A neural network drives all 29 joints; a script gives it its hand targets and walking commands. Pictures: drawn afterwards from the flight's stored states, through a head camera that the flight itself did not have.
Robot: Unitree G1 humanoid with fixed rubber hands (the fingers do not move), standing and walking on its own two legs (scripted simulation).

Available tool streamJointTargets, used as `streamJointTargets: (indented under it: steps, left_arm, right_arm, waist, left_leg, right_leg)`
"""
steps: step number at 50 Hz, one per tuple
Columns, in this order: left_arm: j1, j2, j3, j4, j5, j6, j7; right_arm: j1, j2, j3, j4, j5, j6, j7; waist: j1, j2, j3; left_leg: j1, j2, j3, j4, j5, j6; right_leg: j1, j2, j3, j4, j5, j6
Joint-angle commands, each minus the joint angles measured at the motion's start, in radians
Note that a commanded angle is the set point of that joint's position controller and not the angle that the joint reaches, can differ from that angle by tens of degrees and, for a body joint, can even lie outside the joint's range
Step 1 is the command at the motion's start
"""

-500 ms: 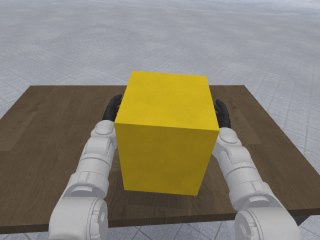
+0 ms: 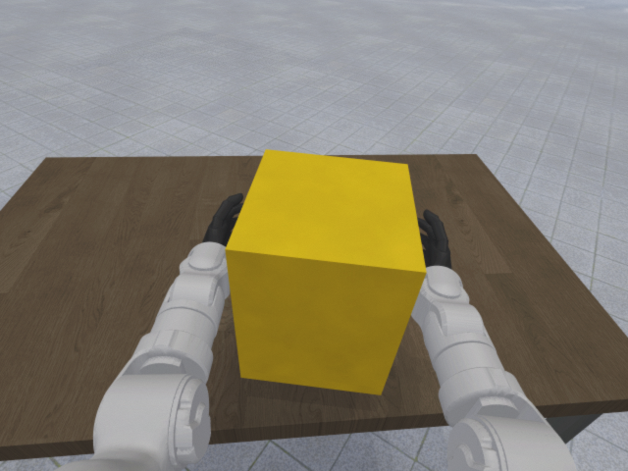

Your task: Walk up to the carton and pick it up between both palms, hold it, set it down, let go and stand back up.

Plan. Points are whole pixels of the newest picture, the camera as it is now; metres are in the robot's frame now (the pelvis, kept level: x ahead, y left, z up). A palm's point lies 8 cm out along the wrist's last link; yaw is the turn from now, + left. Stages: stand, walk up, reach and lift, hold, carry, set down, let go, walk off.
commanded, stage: set down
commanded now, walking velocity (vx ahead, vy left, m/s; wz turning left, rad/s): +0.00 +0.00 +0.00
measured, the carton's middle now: (323, 272) +0.39 -0.03 +0.08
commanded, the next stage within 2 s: none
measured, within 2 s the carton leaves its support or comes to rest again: rests again in 0.96 s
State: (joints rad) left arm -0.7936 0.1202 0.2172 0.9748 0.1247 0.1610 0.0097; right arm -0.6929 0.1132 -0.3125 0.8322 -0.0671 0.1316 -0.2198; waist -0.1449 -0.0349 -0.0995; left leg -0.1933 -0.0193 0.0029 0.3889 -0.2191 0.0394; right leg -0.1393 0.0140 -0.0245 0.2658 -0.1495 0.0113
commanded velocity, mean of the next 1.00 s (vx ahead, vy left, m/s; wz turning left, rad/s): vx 0.00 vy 0.00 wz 0.00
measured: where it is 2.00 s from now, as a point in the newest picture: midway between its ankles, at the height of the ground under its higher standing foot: outside the picture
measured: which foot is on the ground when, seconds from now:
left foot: down 0.00-1.00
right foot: down 0.00-1.00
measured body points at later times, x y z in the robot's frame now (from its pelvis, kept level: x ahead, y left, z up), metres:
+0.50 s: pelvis +0.00 +0.00 +0.00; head -0.01 +0.03 +0.45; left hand +0.43 +0.11 +0.09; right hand +0.37 -0.17 +0.09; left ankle -0.01 +0.08 -0.75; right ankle -0.01 -0.13 -0.75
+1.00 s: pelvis +0.00 +0.00 +0.00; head +0.00 +0.02 +0.45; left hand +0.43 +0.11 +0.06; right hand +0.36 -0.18 +0.06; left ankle -0.01 +0.08 -0.75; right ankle -0.01 -0.13 -0.75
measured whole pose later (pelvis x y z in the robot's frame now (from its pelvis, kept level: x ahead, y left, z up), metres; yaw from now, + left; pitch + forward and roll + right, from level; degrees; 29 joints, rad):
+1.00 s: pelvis +0.00 +0.00 +0.00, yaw -1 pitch +4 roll -2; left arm -0.78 0.10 0.25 1.17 0.14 -0.08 0.01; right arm -0.62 0.17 -0.44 0.89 -0.22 -0.06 -0.18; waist -0.12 -0.02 -0.10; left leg -0.27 -0.02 0.01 0.42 -0.23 0.04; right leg -0.23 0.02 -0.02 0.31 -0.17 0.01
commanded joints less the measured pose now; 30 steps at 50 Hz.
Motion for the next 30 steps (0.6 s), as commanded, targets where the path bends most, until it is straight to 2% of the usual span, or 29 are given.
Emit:
streamJointTargets:
  steps: [1,3,4,5,6,7,8,9,10,11,12,13,14,15,16,17,18,19,20,21,22,23,24,25,26,27,28,29,30]
  left_arm:
    - [-0.902,-0.750,-0.284,-0.240,-0.057,-0.097,-0.177]
    - [-0.866,-0.764,-0.283,-0.209,-0.054,-0.098,-0.178]
    - [-0.827,-0.748,-0.254,-0.181,-0.024,-0.090,-0.181]
    - [-0.840,-0.750,-0.259,-0.196,-0.031,-0.089,-0.184]
    - [-0.845,-0.751,-0.265,-0.216,-0.034,-0.094,-0.186]
    - [-0.860,-0.749,-0.267,-0.207,-0.037,-0.104,-0.182]
    - [-0.831,-0.751,-0.254,-0.191,-0.029,-0.104,-0.184]
    - [-0.838,-0.770,-0.273,-0.216,-0.034,-0.115,-0.180]
    - [-0.850,-0.774,-0.282,-0.206,-0.040,-0.125,-0.178]
    - [-0.844,-0.775,-0.295,-0.217,-0.043,-0.133,-0.174]
    - [-0.847,-0.772,-0.287,-0.196,-0.041,-0.136,-0.174]
    - [-0.823,-0.755,-0.268,-0.179,-0.033,-0.140,-0.176]
    - [-0.799,-0.729,-0.241,-0.138,-0.022,-0.136,-0.184]
    - [-0.812,-0.736,-0.255,-0.168,-0.019,-0.141,-0.186]
    - [-0.827,-0.738,-0.253,-0.148,-0.018,-0.137,-0.190]
    - [-0.831,-0.759,-0.267,-0.176,-0.025,-0.138,-0.187]
    - [-0.850,-0.764,-0.278,-0.189,-0.024,-0.144,-0.187]
    - [-0.851,-0.762,-0.270,-0.175,-0.032,-0.157,-0.183]
    - [-0.848,-0.768,-0.283,-0.167,-0.039,-0.169,-0.178]
    - [-0.850,-0.765,-0.286,-0.184,-0.034,-0.183,-0.171]
    - [-0.845,-0.763,-0.285,-0.169,-0.032,-0.183,-0.172]
    - [-0.831,-0.761,-0.269,-0.153,-0.019,-0.190,-0.173]
    - [-0.830,-0.742,-0.250,-0.121,-0.010,-0.180,-0.180]
    - [-0.816,-0.743,-0.249,-0.114,-0.011,-0.182,-0.187]
    - [-0.823,-0.758,-0.255,-0.130,-0.018,-0.193,-0.187]
    - [-0.838,-0.736,-0.251,-0.119,-0.022,-0.202,-0.187]
    - [-0.834,-0.732,-0.246,-0.119,-0.011,-0.201,-0.188]
    - [-0.836,-0.754,-0.256,-0.119,-0.023,-0.214,-0.184]
    - [-0.839,-0.730,-0.232,-0.094,-0.014,-0.221,-0.183]
  right_arm:
    - [-0.889,0.646,0.372,-0.277,0.015,-0.110,0.147]
    - [-0.917,0.629,0.373,-0.311,0.012,-0.123,0.148]
    - [-0.871,0.610,0.346,-0.254,-0.011,-0.115,0.146]
    - [-0.865,0.629,0.357,-0.250,-0.006,-0.114,0.148]
    - [-0.867,0.625,0.362,-0.276,0.003,-0.128,0.151]
    - [-0.893,0.626,0.364,-0.286,0.003,-0.133,0.157]
    - [-0.867,0.638,0.366,-0.272,-0.009,-0.132,0.155]
    - [-0.850,0.631,0.361,-0.270,-0.015,-0.137,0.153]
    - [-0.886,0.636,0.363,-0.299,-0.012,-0.152,0.157]
    - [-0.868,0.628,0.353,-0.284,-0.015,-0.158,0.156]
    - [-0.891,0.638,0.368,-0.308,-0.019,-0.160,0.160]
    - [-0.846,0.627,0.361,-0.274,-0.035,-0.160,0.158]
    - [-0.842,0.627,0.357,-0.269,-0.039,-0.154,0.158]
    - [-0.796,0.628,0.333,-0.221,-0.045,-0.148,0.156]
    - [-0.843,0.616,0.322,-0.242,-0.051,-0.157,0.159]
    - [-0.838,0.618,0.321,-0.236,-0.055,-0.163,0.163]
    - [-0.824,0.621,0.313,-0.219,-0.057,-0.171,0.162]
    - [-0.858,0.626,0.332,-0.252,-0.064,-0.180,0.167]
    - [-0.850,0.637,0.329,-0.259,-0.061,-0.192,0.168]
    - [-0.820,0.640,0.338,-0.227,-0.067,-0.195,0.172]
    - [-0.807,0.638,0.325,-0.207,-0.067,-0.197,0.170]
    - [-0.800,0.621,0.314,-0.205,-0.080,-0.197,0.174]
    - [-0.789,0.614,0.291,-0.158,-0.087,-0.194,0.171]
    - [-0.788,0.621,0.300,-0.172,-0.095,-0.197,0.166]
    - [-0.796,0.628,0.308,-0.202,-0.093,-0.209,0.170]
    - [-0.797,0.632,0.285,-0.172,-0.100,-0.202,0.170]
    - [-0.786,0.641,0.288,-0.170,-0.099,-0.204,0.170]
    - [-0.816,0.650,0.309,-0.222,-0.096,-0.219,0.172]
    - [-0.817,0.653,0.297,-0.211,-0.103,-0.219,0.174]
  waist:
    - [-0.009,0.141,-0.578]
    - [0.001,0.152,-0.581]
    - [-0.012,0.155,-0.514]
    - [0.006,0.150,-0.507]
    - [0.003,0.131,-0.564]
    - [0.006,0.143,-0.561]
    - [0.018,0.132,-0.537]
    - [-0.002,0.135,-0.569]
    - [0.000,0.138,-0.614]
    - [-0.015,0.156,-0.625]
    - [0.007,0.143,-0.637]
    - [0.003,0.138,-0.576]
    - [0.014,0.108,-0.544]
    - [-0.009,0.130,-0.514]
    - [-0.011,0.131,-0.516]
    - [-0.005,0.143,-0.536]
    - [-0.015,0.146,-0.553]
    - [0.004,0.151,-0.587]
    - [-0.007,0.155,-0.631]
    - [0.001,0.178,-0.623]
    - [-0.012,0.168,-0.591]
    - [-0.002,0.173,-0.590]
    - [-0.012,0.168,-0.529]
    - [-0.015,0.136,-0.524]
    - [-0.001,0.130,-0.561]
    - [-0.011,0.127,-0.547]
    - [-0.004,0.138,-0.539]
    - [0.005,0.133,-0.626]
    - [0.003,0.129,-0.588]
  left_leg:
    - [0.228,0.012,-0.010,0.017,0.517,-0.121]
    - [0.227,0.013,-0.012,0.026,0.518,-0.121]
    - [0.232,0.012,-0.011,0.022,0.512,-0.121]
    - [0.213,0.007,0.001,0.005,0.487,-0.115]
    - [0.241,0.012,-0.004,0.017,0.527,-0.116]
    - [0.228,0.013,-0.009,0.016,0.525,-0.118]
    - [0.215,0.012,0.001,0.014,0.504,-0.109]
    - [0.224,0.021,-0.007,0.022,0.539,-0.122]
    - [0.224,0.012,-0.013,0.027,0.536,-0.122]
    - [0.238,0.019,-0.017,0.034,0.558,-0.130]
    - [0.239,0.019,-0.017,0.043,0.557,-0.120]
    - [0.227,0.020,-0.011,0.039,0.564,-0.124]
    - [0.196,0.010,0.002,0.030,0.517,-0.111]
    - [0.197,0.018,-0.003,0.018,0.505,-0.116]
    - [0.215,0.020,-0.005,0.010,0.486,-0.118]
    - [0.227,0.019,-0.007,0.011,0.495,-0.123]
    - [0.252,0.027,-0.008,0.020,0.531,-0.130]
    - [0.237,0.022,-0.006,0.031,0.535,-0.130]
    - [0.242,0.027,-0.012,0.044,0.571,-0.135]
    - [0.238,0.023,-0.008,0.047,0.591,-0.138]
    - [0.251,0.027,-0.016,0.048,0.589,-0.145]
    - [0.241,0.028,-0.011,0.045,0.581,-0.141]
    - [0.230,0.027,-0.007,0.030,0.519,-0.136]
    - [0.208,0.022,-0.003,0.019,0.495,-0.127]
    - [0.203,0.019,0.000,0.023,0.486,-0.121]
    - [0.183,0.016,0.001,0.011,0.439,-0.111]
    - [0.167,0.012,0.007,0.004,0.439,-0.113]
    - [0.179,0.014,0.008,0.023,0.475,-0.117]
    - [0.152,0.014,0.009,0.013,0.456,-0.115]
  right_leg:
    - [0.195,0.033,-0.019,0.062,0.461,0.013]
    - [0.168,0.034,-0.020,0.057,0.431,0.015]
    - [0.153,0.032,-0.021,0.046,0.435,0.009]
    - [0.187,0.031,-0.016,0.052,0.438,0.012]
    - [0.177,0.037,-0.024,0.055,0.454,0.014]
    - [0.146,0.040,-0.026,0.060,0.416,0.011]
    - [0.163,0.036,-0.019,0.058,0.425,0.012]
    - [0.174,0.037,-0.029,0.069,0.461,0.012]
    - [0.175,0.039,-0.023,0.064,0.447,0.009]
    - [0.149,0.038,-0.027,0.067,0.448,0.009]
    - [0.132,0.038,-0.024,0.068,0.448,0.009]
    - [0.143,0.035,-0.026,0.066,0.455,0.011]
    - [0.177,0.028,-0.012,0.069,0.467,0.015]
    - [0.175,0.029,-0.017,0.070,0.456,0.016]
    - [0.149,0.034,-0.025,0.060,0.415,0.016]
    - [0.143,0.039,-0.027,0.055,0.391,0.013]
    - [0.111,0.043,-0.038,0.055,0.388,0.013]
    - [0.117,0.038,-0.029,0.056,0.401,0.011]
    - [0.122,0.041,-0.029,0.069,0.421,0.007]
    - [0.121,0.036,-0.027,0.071,0.443,0.009]
    - [0.116,0.040,-0.033,0.068,0.422,0.012]
    - [0.109,0.037,-0.033,0.068,0.413,0.007]
    - [0.102,0.033,-0.030,0.056,0.381,0.011]
    - [0.144,0.032,-0.024,0.055,0.414,0.014]
    - [0.136,0.034,-0.024,0.067,0.409,0.013]
    - [0.149,0.028,-0.016,0.063,0.398,0.016]
    - [0.157,0.025,-0.017,0.059,0.408,0.017]
    - [0.157,0.027,-0.020,0.079,0.444,0.020]
    - [0.165,0.028,-0.015,0.074,0.431,0.022]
